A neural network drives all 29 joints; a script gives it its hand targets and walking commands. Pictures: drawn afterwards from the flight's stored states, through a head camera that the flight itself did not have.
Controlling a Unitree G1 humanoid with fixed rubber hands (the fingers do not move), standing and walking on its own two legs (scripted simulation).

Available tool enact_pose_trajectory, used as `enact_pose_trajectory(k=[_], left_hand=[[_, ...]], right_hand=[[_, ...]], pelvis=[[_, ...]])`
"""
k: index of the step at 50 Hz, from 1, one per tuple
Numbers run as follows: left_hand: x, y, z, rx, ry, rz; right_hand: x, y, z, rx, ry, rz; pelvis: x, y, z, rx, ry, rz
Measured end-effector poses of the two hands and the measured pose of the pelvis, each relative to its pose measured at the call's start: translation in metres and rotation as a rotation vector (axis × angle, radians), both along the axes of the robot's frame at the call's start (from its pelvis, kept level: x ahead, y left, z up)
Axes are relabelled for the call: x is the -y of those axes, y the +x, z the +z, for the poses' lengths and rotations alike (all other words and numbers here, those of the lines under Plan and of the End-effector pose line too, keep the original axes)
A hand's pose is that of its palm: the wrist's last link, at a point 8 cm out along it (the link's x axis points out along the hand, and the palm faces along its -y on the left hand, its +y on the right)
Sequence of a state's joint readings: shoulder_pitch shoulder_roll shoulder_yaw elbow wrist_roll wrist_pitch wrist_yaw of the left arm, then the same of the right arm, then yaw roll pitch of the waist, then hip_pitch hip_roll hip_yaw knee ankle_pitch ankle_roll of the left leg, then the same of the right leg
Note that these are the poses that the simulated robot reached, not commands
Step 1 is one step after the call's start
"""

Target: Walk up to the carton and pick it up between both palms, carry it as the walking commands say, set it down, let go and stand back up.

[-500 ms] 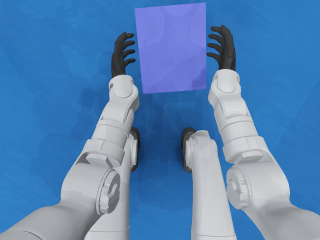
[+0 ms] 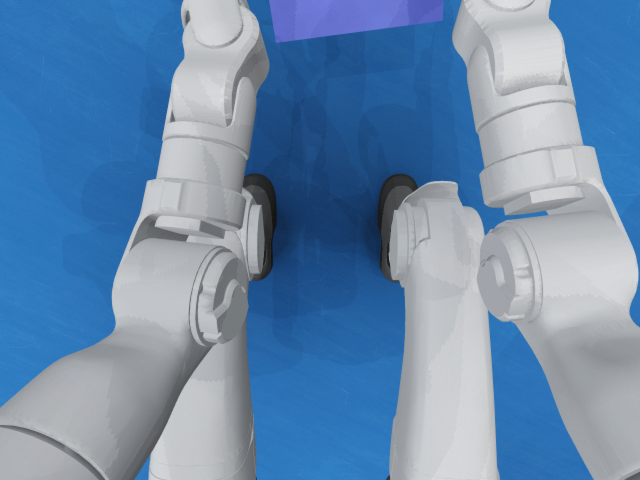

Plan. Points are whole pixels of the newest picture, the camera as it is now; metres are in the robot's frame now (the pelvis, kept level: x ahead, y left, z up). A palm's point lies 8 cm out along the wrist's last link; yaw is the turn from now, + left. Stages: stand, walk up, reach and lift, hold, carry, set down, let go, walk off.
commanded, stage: set down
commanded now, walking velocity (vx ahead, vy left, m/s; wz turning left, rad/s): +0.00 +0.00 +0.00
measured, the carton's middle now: out of the picture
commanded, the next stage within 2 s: none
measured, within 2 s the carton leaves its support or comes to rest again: rests again in 1.72 s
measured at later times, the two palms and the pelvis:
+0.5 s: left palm out of the picture +0.53 +0.10 -0.24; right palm out of the picture +0.55 -0.14 -0.24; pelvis +0.00 +0.00 -0.05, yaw +1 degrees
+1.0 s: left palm out of the picture +0.57 +0.09 -0.30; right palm out of the picture +0.57 -0.16 -0.30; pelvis +0.02 -0.01 -0.09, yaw +2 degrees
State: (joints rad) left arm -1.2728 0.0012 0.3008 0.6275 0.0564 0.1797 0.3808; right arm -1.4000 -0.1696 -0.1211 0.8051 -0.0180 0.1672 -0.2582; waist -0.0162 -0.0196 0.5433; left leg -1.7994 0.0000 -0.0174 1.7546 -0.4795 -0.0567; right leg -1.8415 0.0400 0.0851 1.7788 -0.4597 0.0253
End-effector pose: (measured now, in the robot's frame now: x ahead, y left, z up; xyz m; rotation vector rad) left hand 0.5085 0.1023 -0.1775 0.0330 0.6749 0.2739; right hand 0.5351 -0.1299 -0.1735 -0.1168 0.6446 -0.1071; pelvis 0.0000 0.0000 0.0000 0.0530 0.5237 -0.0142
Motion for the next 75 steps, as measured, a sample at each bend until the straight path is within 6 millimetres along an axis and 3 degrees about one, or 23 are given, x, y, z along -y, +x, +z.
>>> enact_pose_trajectory(k=[5, 10, 16, 26, 48, 56, 75], left_hand=[[0.001, -0.003, -0.012, -0.033, 0.010, 0.002], [0.001, 0.001, -0.014, -0.046, -0.020, 0.044], [0.003, 0.011, -0.029, -0.062, -0.034, 0.031], [0.003, 0.021, -0.070, -0.093, -0.020, 0.020], [0.009, 0.060, -0.116, -0.128, -0.059, -0.111], [0.003, 0.063, -0.129, -0.156, -0.092, -0.141], [-0.006, 0.067, -0.143, -0.170, -0.093, -0.161]], right_hand=[[0.001, -0.004, -0.013, -0.036, 0.001, 0.007], [0.000, -0.001, -0.012, -0.054, 0.008, 0.020], [0.007, 0.008, -0.027, -0.075, 0.019, 0.059], [0.008, 0.019, -0.070, -0.111, 0.039, 0.070], [0.025, 0.033, -0.128, -0.146, 0.047, 0.069], [0.024, 0.037, -0.143, -0.177, 0.048, 0.100], [0.018, 0.041, -0.158, -0.196, 0.060, 0.120]], pelvis=[[0.001, -0.005, -0.021, 0.013, 0.005, -0.002], [0.003, -0.011, -0.030, 0.026, 0.009, -0.003], [0.003, -0.013, -0.038, -0.004, 0.013, -0.003], [0.004, -0.004, -0.056, -0.064, 0.017, -0.001], [0.005, 0.016, -0.086, -0.118, 0.025, 0.004], [0.006, 0.023, -0.093, -0.122, 0.027, 0.019], [0.001, 0.030, -0.101, -0.131, 0.015, 0.035]])
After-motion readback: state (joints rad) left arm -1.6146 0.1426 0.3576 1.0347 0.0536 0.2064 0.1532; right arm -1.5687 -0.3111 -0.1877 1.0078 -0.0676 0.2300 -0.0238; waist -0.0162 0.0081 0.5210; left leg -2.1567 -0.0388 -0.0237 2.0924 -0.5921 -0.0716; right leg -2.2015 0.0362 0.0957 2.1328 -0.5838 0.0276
